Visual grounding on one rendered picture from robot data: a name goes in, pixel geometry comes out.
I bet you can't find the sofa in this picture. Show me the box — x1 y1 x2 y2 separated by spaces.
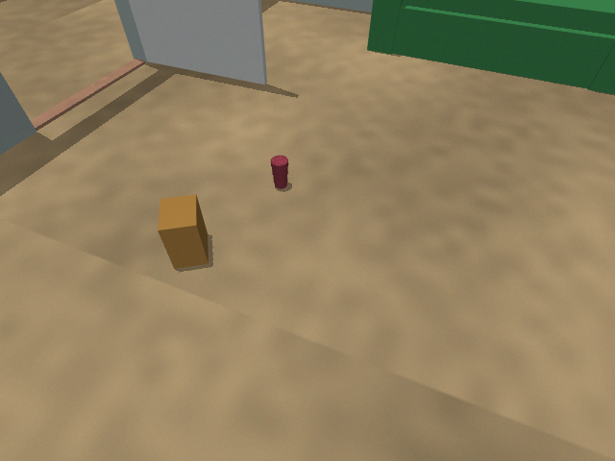
367 0 615 95

